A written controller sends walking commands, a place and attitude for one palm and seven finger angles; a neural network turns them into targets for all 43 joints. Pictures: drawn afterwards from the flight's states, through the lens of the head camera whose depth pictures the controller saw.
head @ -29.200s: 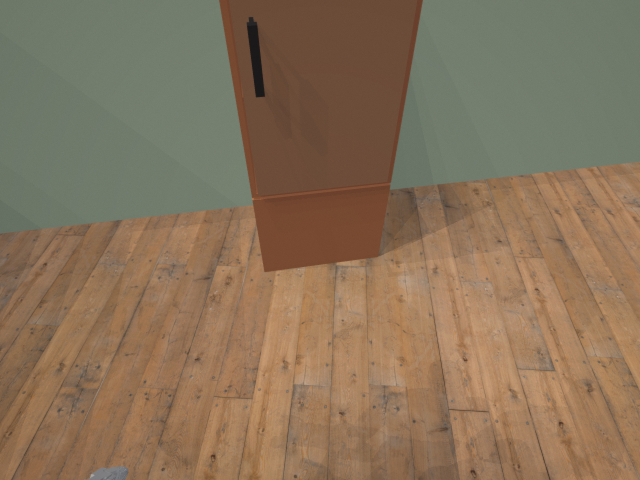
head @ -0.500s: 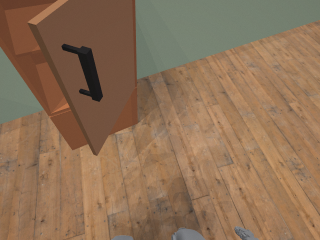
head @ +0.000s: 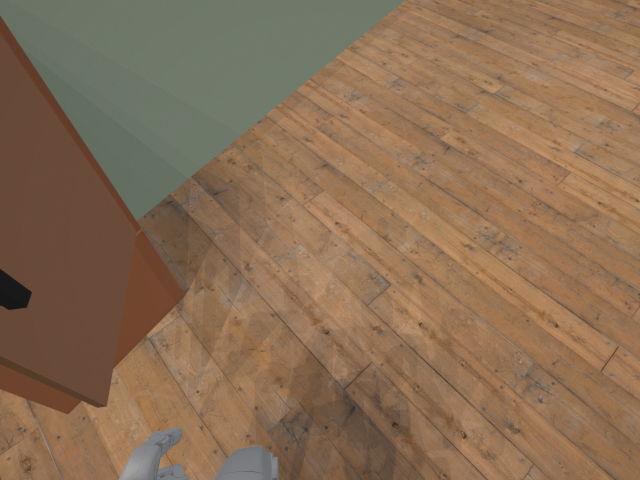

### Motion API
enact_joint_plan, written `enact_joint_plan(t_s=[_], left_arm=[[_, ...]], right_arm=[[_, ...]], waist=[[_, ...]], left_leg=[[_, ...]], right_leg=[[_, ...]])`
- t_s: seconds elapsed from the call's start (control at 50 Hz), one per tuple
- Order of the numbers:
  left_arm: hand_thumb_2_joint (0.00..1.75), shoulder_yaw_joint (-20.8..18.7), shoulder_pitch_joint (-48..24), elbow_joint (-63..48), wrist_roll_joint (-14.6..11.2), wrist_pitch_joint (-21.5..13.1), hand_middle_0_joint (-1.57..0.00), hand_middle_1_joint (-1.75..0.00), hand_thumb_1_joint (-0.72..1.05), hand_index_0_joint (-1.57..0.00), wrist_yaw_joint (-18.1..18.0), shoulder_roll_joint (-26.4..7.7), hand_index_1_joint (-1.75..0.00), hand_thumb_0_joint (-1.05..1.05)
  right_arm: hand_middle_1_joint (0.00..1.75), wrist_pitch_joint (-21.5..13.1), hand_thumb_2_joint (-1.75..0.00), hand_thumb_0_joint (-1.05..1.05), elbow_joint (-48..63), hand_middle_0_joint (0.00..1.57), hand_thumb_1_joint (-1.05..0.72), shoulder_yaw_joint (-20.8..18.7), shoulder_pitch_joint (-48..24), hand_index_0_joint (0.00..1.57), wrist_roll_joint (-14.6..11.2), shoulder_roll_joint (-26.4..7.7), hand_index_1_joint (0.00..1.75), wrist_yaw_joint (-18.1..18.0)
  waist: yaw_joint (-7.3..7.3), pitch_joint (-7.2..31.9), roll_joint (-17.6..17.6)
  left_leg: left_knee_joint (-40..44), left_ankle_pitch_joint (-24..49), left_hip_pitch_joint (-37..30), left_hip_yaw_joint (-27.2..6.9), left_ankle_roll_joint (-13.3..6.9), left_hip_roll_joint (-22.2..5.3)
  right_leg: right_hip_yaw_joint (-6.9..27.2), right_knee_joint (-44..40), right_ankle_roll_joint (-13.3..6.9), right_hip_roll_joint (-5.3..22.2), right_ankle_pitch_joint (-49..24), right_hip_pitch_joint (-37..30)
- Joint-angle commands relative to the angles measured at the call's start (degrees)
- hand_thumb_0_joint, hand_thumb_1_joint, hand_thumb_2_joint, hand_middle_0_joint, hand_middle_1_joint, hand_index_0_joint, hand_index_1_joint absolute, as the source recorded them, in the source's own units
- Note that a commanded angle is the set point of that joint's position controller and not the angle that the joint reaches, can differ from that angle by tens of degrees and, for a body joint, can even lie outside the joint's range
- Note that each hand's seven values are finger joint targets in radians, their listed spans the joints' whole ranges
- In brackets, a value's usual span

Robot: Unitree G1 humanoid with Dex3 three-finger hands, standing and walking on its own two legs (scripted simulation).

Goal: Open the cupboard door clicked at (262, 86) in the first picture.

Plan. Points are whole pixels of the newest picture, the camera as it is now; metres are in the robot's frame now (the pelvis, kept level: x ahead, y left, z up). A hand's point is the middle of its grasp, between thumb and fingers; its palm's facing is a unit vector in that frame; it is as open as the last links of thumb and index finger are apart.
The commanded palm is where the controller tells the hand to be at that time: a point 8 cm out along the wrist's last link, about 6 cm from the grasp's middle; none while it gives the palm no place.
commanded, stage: walk to a spot facing it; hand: left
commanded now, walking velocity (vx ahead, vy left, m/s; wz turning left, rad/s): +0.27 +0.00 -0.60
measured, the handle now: out of the picture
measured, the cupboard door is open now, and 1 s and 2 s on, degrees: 43 43 43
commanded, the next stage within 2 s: turn to face it in 1.70 s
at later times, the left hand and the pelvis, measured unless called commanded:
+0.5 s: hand (218, 396) +0.25 +0.17 -0.16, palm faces -0.30 -0.94 -0.14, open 7.4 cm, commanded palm none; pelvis +0.11 +0.02 +0.01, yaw -18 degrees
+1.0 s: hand (309, 298) +0.42 +0.04 -0.16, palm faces -0.45 -0.87 -0.20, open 7.2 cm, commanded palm none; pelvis +0.30 -0.12 +0.01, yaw -30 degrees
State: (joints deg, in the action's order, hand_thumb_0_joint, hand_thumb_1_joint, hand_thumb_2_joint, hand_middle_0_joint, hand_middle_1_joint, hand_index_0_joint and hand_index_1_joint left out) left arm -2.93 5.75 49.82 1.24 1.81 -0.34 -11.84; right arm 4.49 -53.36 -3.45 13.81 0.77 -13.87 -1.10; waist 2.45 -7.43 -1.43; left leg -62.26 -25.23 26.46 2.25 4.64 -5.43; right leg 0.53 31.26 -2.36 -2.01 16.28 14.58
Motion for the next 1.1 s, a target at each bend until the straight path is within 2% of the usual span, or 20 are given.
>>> enact_joint_plan(t_s=[0.0,0.1,0.16,0.2,0.22,0.28,0.34,0.52,0.56,0.6,0.62,0.64,0.66,0.68,0.7,0.72,0.78,0.94,1.02,1.08], left_arm=[[0.90,-3.4,2.1,-3.2,0.2,-1.0,-0.20,-0.30,0.90,-0.20,-0.5,-11.3,-0.30,0.00],[0.90,-4.3,4.5,-2.3,0.4,-1.6,-0.20,-0.30,0.90,-0.20,0.6,-11.8,-0.30,0.00],[0.90,-4.0,2.4,-2.7,-0.2,-1.8,-0.20,-0.30,0.90,-0.20,1.1,-9.2,-0.30,0.00],[0.90,-2.6,0.1,-6.0,-0.4,-2.3,-0.20,-0.30,0.90,-0.20,1.9,-2.8,-0.30,0.00],[0.90,-2.9,-3.4,-6.1,0.7,-2.7,-0.20,-0.30,0.90,-0.20,2.3,-4.6,-0.30,0.00],[0.90,-3.0,0.1,-2.7,0.9,-2.6,-0.20,-0.30,0.90,-0.20,3.8,-3.1,-0.30,0.00],[0.90,-2.0,0.4,-1.7,0.5,-2.0,-0.20,-0.30,0.90,-0.20,4.0,-1.0,-0.30,0.00],[0.90,-1.3,-9.4,-3.1,0.3,-1.9,-0.20,-0.30,0.90,-0.20,4.3,0.1,-0.30,0.00],[0.90,-1.6,-6.5,-2.4,0.3,-2.2,-0.20,-0.30,0.90,-0.20,4.0,-0.8,-0.30,0.00],[0.90,-2.5,5.0,0.7,0.3,-3.0,-0.20,-0.30,0.90,-0.20,3.4,-3.2,-0.30,0.00],[0.90,-3.7,16.0,3.9,0.4,-3.7,-0.20,-0.30,0.90,-0.20,2.9,-6.5,-0.30,0.00],[0.90,-5.6,23.7,5.8,0.4,-4.2,-0.20,-0.30,0.90,-0.20,1.9,-13.5,-0.30,0.00],[0.90,-5.9,24.2,6.5,-1.1,-4.0,-0.20,-0.30,0.90,-0.20,1.3,-17.5,-0.30,0.00],[0.90,-5.5,19.3,4.6,-1.1,-3.7,-0.20,-0.30,0.90,-0.20,0.6,-15.8,-0.30,0.00],[0.90,-4.4,13.5,3.3,-0.9,-3.6,-0.20,-0.30,0.90,-0.20,0.3,-12.5,-0.30,0.00],[0.90,-3.1,9.3,2.3,-0.8,-4.0,-0.20,-0.30,0.90,-0.20,0.2,-9.2,-0.30,0.00],[0.90,-2.3,5.2,2.2,0.2,-5.2,-0.20,-0.30,0.90,-0.20,0.1,-6.7,-0.30,0.00],[0.90,-2.1,13.2,6.3,-0.4,-6.7,-0.20,-0.30,0.90,-0.20,0.8,-5.6,-0.30,0.00],[0.90,-1.9,15.8,8.0,-0.3,-6.5,-0.20,-0.30,0.90,-0.20,0.1,-6.3,-0.30,0.00],[0.90,-2.2,13.5,8.1,-0.6,-6.6,-0.20,-0.30,0.90,-0.20,-0.1,-6.9,-0.30,0.00]], right_arm=[[0.30,-1.8,-0.90,0.00,4.9,0.20,-0.90,-1.0,1.3,0.20,0.3,-3.1,0.30,0.2],[0.30,-4.1,-0.90,0.00,6.9,0.20,-0.90,-1.1,-1.7,0.20,0.3,-3.1,0.30,0.6],[0.30,-6.1,-0.90,0.00,4.1,0.20,-0.90,-1.0,7.0,0.20,0.3,-4.4,0.30,-0.2],[0.30,-6.7,-0.90,0.00,2.5,0.20,-0.90,-2.6,17.5,0.20,2.0,-13.2,0.30,-1.2],[0.30,-6.9,-0.90,0.00,2.4,0.20,-0.90,-2.0,16.3,0.20,1.9,-11.6,0.30,-1.1],[0.30,-7.7,-0.90,0.00,4.2,0.20,-0.90,0.1,7.9,0.20,1.2,-5.1,0.30,-1.0],[0.30,-8.5,-0.90,0.00,1.5,0.20,-0.90,0.5,12.6,0.20,0.9,-4.1,0.30,-1.2],[0.30,-8.0,-0.90,0.00,-2.3,0.20,-0.90,0.4,16.5,0.20,1.6,-4.2,0.30,-0.8],[0.30,-7.9,-0.90,0.00,-2.6,0.20,-0.90,0.1,16.1,0.20,1.6,-5.7,0.30,-0.7],[0.30,-7.6,-0.90,0.00,-2.0,0.20,-0.90,-0.3,12.3,0.20,1.0,-7.5,0.30,-0.5],[0.30,-7.8,-0.90,0.00,-0.9,0.20,-0.90,-0.2,9.4,0.20,0.2,-7.6,0.30,0.1],[0.30,-7.9,-0.90,0.00,0.9,0.20,-0.90,0.5,9.6,0.20,-1.2,-3.4,0.30,0.6],[0.30,-7.8,-0.90,0.00,3.0,0.20,-0.90,0.3,5.7,0.20,-1.3,-2.1,0.30,0.4],[0.30,-7.6,-0.90,0.00,3.3,0.20,-0.90,-0.4,3.2,0.20,-0.7,-3.2,0.30,0.3],[0.30,-7.4,-0.90,0.00,2.6,0.20,-0.90,-0.5,2.5,0.20,-0.3,-2.2,0.30,0.2],[0.30,-6.8,-0.90,0.00,1.4,0.20,-0.90,-0.3,2.4,0.20,0.2,-2.0,0.30,0.3],[0.30,-5.2,-0.90,0.00,-1.2,0.20,-0.90,-0.2,7.7,0.20,0.9,0.2,0.30,0.8],[0.30,-6.4,-0.90,0.00,3.6,0.20,-0.90,-0.2,-6.4,0.20,0.5,0.1,0.30,1.8],[0.30,-7.2,-0.90,0.00,4.9,0.20,-0.90,0.1,-12.2,0.20,0.2,0.4,0.30,2.2],[0.30,-8.0,-0.90,0.00,1.4,0.20,-0.90,-0.7,-1.9,0.20,0.6,-1.8,0.30,1.3]], waist=[[-1.62,6.8,8.5],[-3.25,5.1,11.3],[1.21,7.1,6.7],[5.33,8.6,-17.3],[5.30,5.7,-11.3],[-0.59,2.3,-6.4],[-0.21,5.3,-6.6],[1.45,0.1,-7.3],[-0.46,2.2,-7.0],[-6.41,8.7,-6.6],[-11.91,13.8,-2.4],[-14.56,20.4,12.2],[-13.06,19.6,15.1],[-11.05,14.3,10.6],[-7.67,9.3,7.5],[-4.98,6.3,4.0],[-0.03,6.0,6.3],[-3.27,4.8,6.9],[-4.69,3.6,7.6],[1.02,7.8,5.6]], left_leg=[[4.0,3.2,0.4,0.1,0.2,1.1],[19.5,-0.4,-4.2,0.9,-1.1,3.4],[37.8,5.2,-23.9,1.3,-2.4,3.3],[51.0,-9.3,-35.4,-30.2,-12.6,-23.1],[52.5,-6.8,-29.6,-31.2,-14.4,-24.1],[50.3,11.6,-23.8,-10.6,-9.9,-15.6],[46.6,33.3,-29.5,0.8,-8.8,-12.8],[47.4,35.3,-28.2,10.4,-9.6,-14.6],[42.3,48.1,-28.6,12.3,-9.4,-15.3],[28.2,58.7,-25.8,14.0,-7.7,-14.3],[15.6,53.6,-16.9,15.7,-5.4,-11.5],[-4.4,11.9,1.8,14.5,-2.8,-3.3],[-19.9,-11.3,14.4,6.9,-2.1,1.9],[-23.1,-4.3,16.1,-0.9,-2.8,-0.8],[-21.4,1.9,15.4,-2.4,-2.7,-3.6],[-16.2,5.3,10.9,-2.7,-2.3,-5.2],[-4.0,8.1,2.8,-1.0,-1.4,-4.3],[13.2,13.6,10.8,0.2,-1.2,-1.3],[22.3,12.0,4.8,2.1,-2.5,1.4],[32.9,15.2,-13.6,4.5,-4.2,4.9]], right_leg=[[14.1,-14.4,-7.5,12.9,-5.2,-1.5],[20.8,-15.8,-8.9,12.6,10.0,0.0],[17.3,-7.9,-4.5,6.8,13.3,11.1],[-0.2,22.8,1.3,-3.1,20.9,30.5],[3.2,31.6,1.2,2.0,16.3,31.0],[0.3,38.9,2.7,6.4,2.3,28.7],[-2.0,37.2,3.2,6.0,-0.8,29.4],[-7.6,13.4,0.9,5.6,-3.9,22.6],[-9.7,10.5,-1.0,2.8,-0.3,15.3],[-11.3,6.0,-3.3,-0.4,0.3,-1.1],[-9.9,1.9,-4.5,0.0,-3.7,-17.9],[15.0,-4.5,-10.4,16.5,-0.2,-34.5],[35.0,-13.0,-14.8,26.3,-7.6,-35.5],[32.8,-14.9,-13.8,25.7,-1.9,-25.9],[27.4,-16.4,-12.4,23.8,2.7,-16.8],[20.4,-17.7,-10.1,20.7,2.8,-7.8],[10.3,-20.2,-8.2,14.7,-0.3,1.8],[9.6,-17.7,-9.0,13.2,-20.0,-11.9],[10.2,-14.5,-8.1,14.2,-29.7,-13.6],[7.3,-2.7,-5.4,11.1,-39.0,-9.6]])
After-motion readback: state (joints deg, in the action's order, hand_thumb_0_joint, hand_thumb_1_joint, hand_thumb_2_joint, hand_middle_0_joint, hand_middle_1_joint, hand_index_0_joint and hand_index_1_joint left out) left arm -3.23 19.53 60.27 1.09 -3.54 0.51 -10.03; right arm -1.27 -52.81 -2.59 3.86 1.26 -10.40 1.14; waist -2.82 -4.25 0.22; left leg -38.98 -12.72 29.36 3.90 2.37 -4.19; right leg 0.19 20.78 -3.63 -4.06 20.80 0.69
